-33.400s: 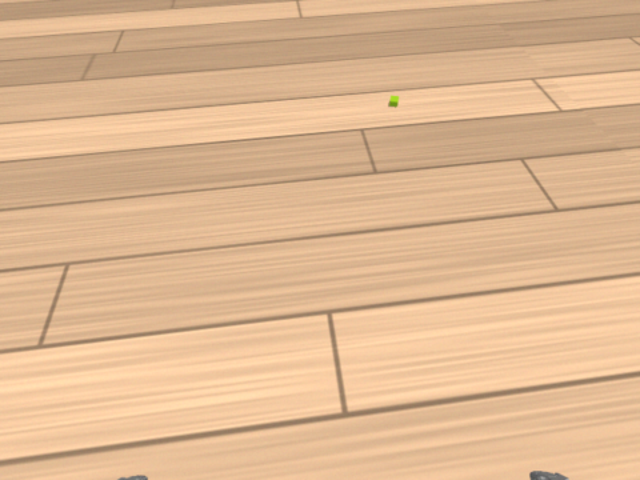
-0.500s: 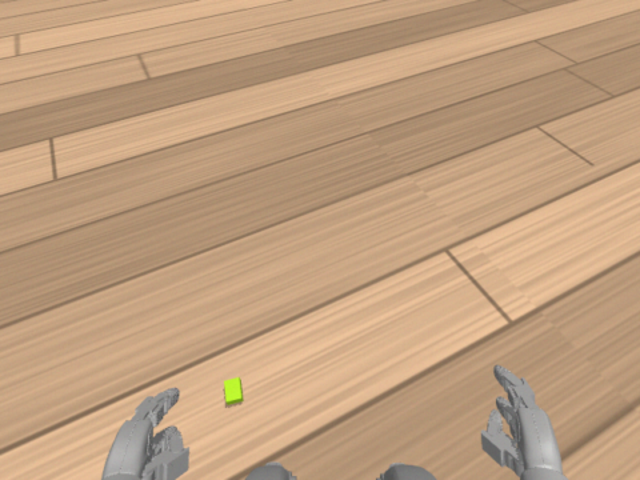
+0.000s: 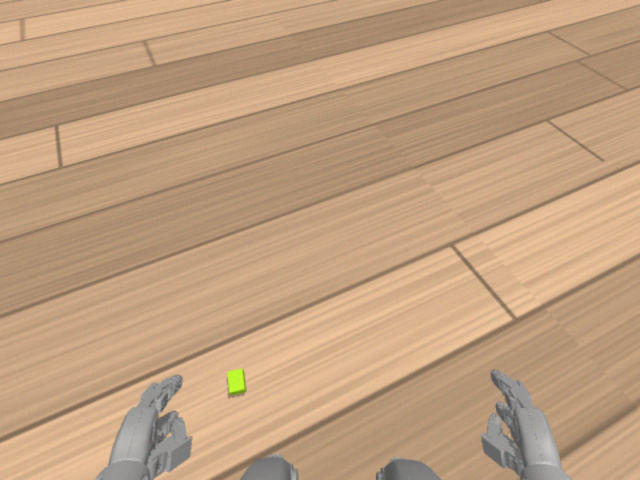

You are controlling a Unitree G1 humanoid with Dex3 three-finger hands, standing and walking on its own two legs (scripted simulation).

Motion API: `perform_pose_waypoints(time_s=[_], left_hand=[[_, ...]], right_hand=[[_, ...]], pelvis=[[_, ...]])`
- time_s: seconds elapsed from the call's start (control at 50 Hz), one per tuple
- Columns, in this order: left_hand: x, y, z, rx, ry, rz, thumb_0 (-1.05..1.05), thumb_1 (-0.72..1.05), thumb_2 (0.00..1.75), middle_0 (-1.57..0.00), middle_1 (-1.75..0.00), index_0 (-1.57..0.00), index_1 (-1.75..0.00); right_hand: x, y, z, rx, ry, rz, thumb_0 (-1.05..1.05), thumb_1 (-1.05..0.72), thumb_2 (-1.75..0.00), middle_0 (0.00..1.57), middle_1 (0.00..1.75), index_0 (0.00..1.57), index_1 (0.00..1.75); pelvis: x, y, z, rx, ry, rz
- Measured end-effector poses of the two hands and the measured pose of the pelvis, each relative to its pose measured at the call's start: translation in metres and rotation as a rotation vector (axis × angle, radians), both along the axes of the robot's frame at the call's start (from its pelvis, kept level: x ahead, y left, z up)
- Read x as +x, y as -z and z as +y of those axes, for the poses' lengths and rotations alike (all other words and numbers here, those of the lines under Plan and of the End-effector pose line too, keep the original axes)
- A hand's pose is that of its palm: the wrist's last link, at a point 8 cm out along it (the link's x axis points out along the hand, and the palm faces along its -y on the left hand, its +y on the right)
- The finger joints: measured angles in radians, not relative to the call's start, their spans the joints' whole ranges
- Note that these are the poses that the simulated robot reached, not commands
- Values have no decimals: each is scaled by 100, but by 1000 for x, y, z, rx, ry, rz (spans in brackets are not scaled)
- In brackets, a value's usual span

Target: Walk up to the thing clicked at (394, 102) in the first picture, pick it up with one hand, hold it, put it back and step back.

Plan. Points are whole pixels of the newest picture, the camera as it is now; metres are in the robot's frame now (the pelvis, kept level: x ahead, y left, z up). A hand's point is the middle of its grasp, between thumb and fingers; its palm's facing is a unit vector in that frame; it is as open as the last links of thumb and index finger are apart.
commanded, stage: stand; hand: left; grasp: from above
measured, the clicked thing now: (236, 381) +0.44 +0.27 -0.70
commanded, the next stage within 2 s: none
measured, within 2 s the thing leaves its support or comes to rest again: neither
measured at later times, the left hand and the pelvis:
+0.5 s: hand out of the picture +0.05 +0.24 -0.11, palm faces +0.04 -0.95 -0.31, open 7.4 cm; pelvis -0.01 +0.01 +0.05, yaw +0 degrees
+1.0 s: hand out of the picture +0.04 +0.24 -0.10, palm faces +0.03 -0.94 -0.33, open 7.3 cm; pelvis -0.01 +0.00 +0.06, yaw +0 degrees
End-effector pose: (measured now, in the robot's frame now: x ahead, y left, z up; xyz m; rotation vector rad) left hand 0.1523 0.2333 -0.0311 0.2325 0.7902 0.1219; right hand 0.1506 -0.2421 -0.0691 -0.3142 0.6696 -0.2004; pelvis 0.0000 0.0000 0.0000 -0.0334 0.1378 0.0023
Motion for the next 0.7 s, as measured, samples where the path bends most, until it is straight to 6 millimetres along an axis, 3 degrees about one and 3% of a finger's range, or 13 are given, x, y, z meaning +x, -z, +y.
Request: perform_pose_waypoints(time_s=[0.1,0.26,0.5,0.7], left_hand=[[-7,24,21,66,-4,59,1,91,89,-20,-30,-21,-30],[-55,40,45,83,-78,224,1,91,89,-20,-30,-21,-30],[-116,42,49,50,-140,412,1,91,89,-20,-30,-21,-30],[-132,35,50,65,-163,469,0,91,89,-20,-30,-21,-30]], right_hand=[[-17,13,-11,-3,-76,254,1,-90,-90,20,30,20,30],[-54,7,-29,19,24,375,1,-91,-90,20,30,20,30],[-90,3,-21,55,78,496,1,-91,-90,20,30,20,30],[-99,4,-23,77,91,539,1,-91,-90,20,30,20,30]], pelvis=[[-7,-14,0,30,5,-72],[-9,-30,3,35,8,-131],[-10,-51,9,33,5,-182],[-11,-58,5,37,-1,-202]])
